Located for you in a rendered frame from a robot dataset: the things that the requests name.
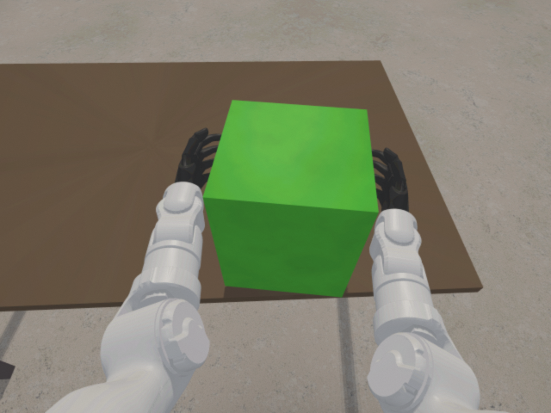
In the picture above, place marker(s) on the robot right hand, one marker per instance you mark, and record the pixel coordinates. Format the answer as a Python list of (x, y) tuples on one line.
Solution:
[(394, 193)]

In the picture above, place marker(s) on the right robot upper arm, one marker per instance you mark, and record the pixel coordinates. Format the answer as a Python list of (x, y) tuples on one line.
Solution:
[(409, 374)]

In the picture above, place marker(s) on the carton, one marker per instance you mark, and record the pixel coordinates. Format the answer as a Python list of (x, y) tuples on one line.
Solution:
[(291, 196)]

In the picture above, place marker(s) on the robot right forearm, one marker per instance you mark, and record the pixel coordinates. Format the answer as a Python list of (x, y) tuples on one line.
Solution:
[(401, 290)]

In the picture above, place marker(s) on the robot left hand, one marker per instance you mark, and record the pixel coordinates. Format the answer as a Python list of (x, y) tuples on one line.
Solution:
[(191, 166)]

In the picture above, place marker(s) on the left robot upper arm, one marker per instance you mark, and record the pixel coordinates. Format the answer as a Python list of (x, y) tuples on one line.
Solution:
[(148, 356)]

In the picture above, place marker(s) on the robot left forearm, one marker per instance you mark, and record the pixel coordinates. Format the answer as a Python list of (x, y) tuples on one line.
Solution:
[(173, 257)]

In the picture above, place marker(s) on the table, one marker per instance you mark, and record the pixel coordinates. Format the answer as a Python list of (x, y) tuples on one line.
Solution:
[(88, 149)]

